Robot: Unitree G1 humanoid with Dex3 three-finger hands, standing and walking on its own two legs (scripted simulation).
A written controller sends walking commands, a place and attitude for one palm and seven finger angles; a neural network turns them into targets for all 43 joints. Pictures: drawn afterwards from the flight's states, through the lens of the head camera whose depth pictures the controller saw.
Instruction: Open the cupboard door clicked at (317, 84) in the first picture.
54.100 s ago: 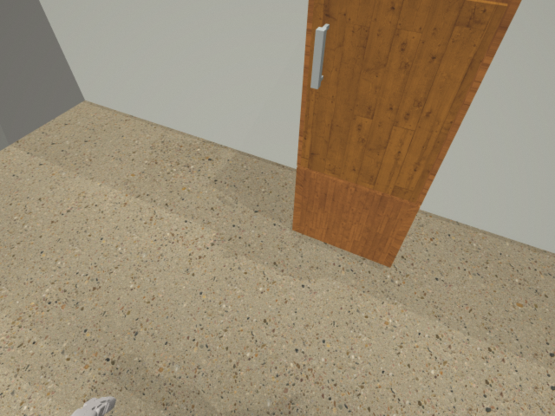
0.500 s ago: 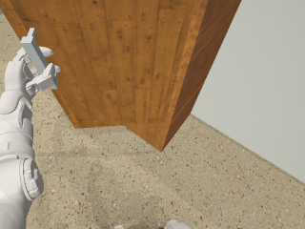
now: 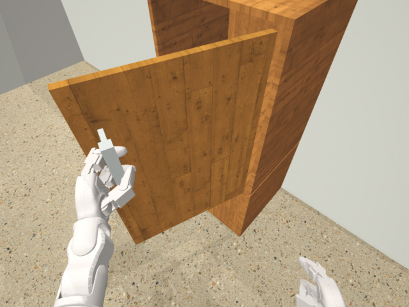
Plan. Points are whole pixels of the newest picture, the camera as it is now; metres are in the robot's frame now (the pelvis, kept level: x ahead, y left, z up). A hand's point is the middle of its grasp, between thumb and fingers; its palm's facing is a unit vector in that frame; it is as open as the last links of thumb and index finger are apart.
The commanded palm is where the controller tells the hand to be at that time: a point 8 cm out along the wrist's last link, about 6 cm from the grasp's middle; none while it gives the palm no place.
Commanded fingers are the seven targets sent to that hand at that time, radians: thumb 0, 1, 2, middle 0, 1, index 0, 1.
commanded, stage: pull the door open along its arc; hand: left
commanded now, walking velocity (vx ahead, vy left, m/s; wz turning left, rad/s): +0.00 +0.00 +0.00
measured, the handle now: (115, 165) +0.36 +0.20 +0.10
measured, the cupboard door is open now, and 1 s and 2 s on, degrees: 70 82 85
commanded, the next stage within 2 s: open thumb and fingers to let go in 0.24 s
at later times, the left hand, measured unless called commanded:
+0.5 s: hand (157, 210) +0.27 +0.10 +0.10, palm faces +0.49 -0.87 -0.05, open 6.3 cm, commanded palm +0.22 +0.14 +0.09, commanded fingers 0.00 0.27 0.63 -0.35 -1.28 -0.35 -1.28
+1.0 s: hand (153, 210) +0.26 +0.10 +0.10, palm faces +0.44 -0.90 +0.00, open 14.1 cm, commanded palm +0.22 +0.14 +0.09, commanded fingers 0.00 -0.50 0.30 -0.20 -0.60 -0.20 -0.60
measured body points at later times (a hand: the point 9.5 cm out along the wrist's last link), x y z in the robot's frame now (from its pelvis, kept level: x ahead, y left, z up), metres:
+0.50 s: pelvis -0.01 -0.05 +0.00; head +0.00 -0.07 +0.45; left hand +0.23 +0.14 +0.10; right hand +0.18 -0.26 -0.10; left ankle -0.03 +0.08 -0.72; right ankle +0.00 -0.11 -0.72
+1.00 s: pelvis -0.01 -0.04 +0.01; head -0.01 -0.06 +0.46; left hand +0.23 +0.15 +0.10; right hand +0.19 -0.24 -0.08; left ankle -0.03 +0.08 -0.72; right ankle +0.00 -0.11 -0.72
